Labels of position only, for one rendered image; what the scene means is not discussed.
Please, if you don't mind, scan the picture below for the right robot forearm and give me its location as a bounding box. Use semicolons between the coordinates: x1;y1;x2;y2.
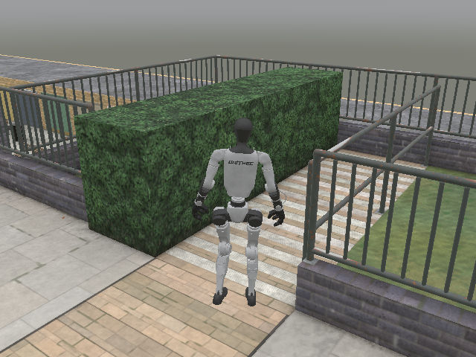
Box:
268;182;283;211

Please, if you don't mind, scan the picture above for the right robot hand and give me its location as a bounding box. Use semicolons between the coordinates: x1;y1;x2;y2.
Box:
268;209;285;227

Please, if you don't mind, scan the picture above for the right robot foot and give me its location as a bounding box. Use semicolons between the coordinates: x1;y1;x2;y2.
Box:
245;287;256;306

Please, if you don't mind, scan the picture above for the left robot shin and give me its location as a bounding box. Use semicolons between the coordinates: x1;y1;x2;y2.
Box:
216;242;230;295

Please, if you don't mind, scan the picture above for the left robot hand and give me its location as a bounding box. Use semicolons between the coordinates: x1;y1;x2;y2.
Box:
192;202;209;221

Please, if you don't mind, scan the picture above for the robot right upper arm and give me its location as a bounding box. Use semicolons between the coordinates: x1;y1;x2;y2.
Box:
257;151;277;193

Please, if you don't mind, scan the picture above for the robot left upper arm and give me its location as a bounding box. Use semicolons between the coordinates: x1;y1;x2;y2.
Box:
203;149;226;190

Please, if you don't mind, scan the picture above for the left robot forearm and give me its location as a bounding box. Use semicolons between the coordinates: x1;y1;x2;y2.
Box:
195;177;210;206

